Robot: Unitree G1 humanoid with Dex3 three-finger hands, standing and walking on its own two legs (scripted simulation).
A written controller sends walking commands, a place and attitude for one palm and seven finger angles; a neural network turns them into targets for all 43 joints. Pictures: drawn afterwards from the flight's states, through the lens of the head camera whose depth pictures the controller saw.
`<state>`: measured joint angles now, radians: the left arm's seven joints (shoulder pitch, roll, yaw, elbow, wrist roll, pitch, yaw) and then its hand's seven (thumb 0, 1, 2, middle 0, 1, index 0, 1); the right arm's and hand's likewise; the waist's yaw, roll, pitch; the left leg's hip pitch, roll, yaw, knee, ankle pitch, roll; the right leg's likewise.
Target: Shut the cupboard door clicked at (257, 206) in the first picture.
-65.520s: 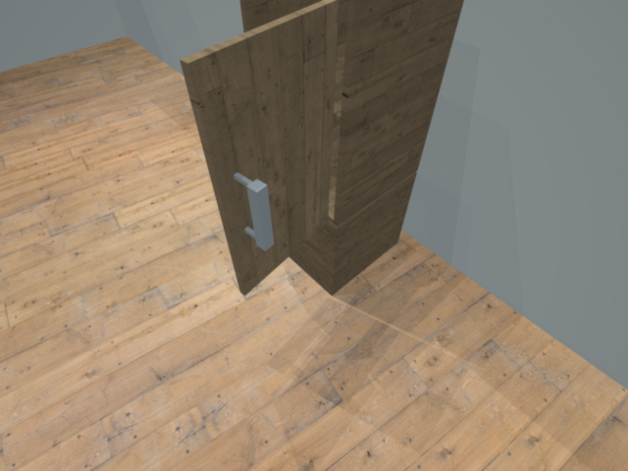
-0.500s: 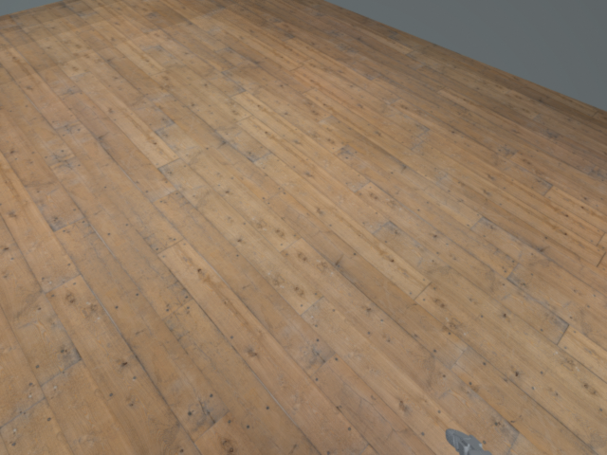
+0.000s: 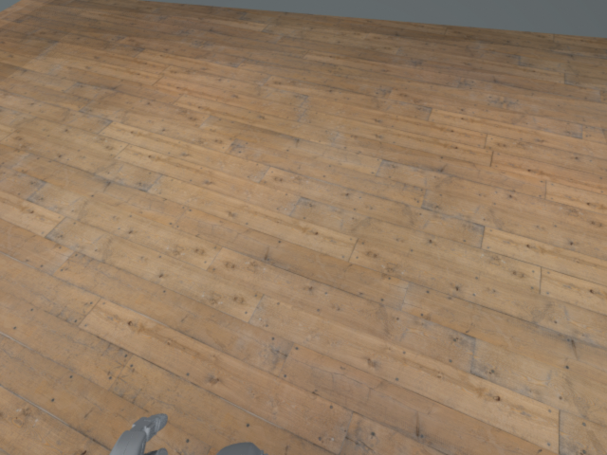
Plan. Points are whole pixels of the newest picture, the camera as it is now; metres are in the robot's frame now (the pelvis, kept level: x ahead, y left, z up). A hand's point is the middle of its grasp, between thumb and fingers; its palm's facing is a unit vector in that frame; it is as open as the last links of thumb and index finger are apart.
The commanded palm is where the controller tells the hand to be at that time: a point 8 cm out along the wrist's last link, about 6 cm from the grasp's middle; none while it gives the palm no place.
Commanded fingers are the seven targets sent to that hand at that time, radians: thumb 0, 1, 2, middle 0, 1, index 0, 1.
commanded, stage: turn to face it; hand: left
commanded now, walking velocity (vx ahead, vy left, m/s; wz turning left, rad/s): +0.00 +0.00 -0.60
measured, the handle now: out of the picture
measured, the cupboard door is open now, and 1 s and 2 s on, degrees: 28 28 28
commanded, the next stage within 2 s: none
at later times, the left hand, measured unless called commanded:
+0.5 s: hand (167, 450) +0.15 +0.22 -0.16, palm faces -0.22 -0.96 -0.19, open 7.4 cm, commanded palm none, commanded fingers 0.00 0.90 0.90 -0.20 -0.30 -0.20 -0.30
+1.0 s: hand (239, 400) +0.22 +0.12 -0.14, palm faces -0.53 -0.81 -0.24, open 7.4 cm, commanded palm none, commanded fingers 0.00 0.90 0.90 -0.20 -0.30 -0.20 -0.30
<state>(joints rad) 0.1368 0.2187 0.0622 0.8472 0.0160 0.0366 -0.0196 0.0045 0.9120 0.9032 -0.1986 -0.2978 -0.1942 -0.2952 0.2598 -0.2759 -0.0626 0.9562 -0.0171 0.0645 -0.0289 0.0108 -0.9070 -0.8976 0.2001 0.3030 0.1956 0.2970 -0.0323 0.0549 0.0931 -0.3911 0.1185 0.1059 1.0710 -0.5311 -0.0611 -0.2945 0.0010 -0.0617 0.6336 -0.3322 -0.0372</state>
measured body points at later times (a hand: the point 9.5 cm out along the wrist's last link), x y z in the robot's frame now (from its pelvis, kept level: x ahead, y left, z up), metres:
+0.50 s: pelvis +0.03 +0.03 +0.01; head +0.08 +0.06 +0.46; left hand +0.16 +0.27 -0.15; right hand +0.06 -0.23 -0.10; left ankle +0.05 +0.14 -0.72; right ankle -0.04 -0.09 -0.65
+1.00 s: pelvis +0.03 +0.00 +0.01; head +0.06 -0.03 +0.46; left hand +0.24 +0.16 -0.12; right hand -0.06 -0.27 -0.13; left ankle +0.10 +0.13 -0.66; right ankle -0.02 -0.10 -0.72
